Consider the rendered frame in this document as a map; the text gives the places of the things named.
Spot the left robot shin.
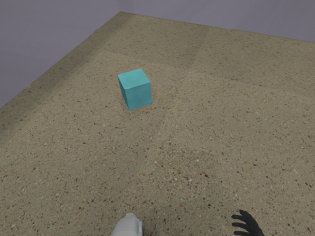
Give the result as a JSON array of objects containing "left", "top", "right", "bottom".
[{"left": 125, "top": 213, "right": 137, "bottom": 218}]

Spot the robot right hand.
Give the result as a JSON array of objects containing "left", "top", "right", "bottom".
[{"left": 231, "top": 210, "right": 265, "bottom": 236}]

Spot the carton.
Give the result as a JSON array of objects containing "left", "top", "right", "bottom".
[{"left": 117, "top": 68, "right": 152, "bottom": 111}]

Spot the robot left thigh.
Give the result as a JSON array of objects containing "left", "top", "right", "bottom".
[{"left": 110, "top": 216, "right": 143, "bottom": 236}]

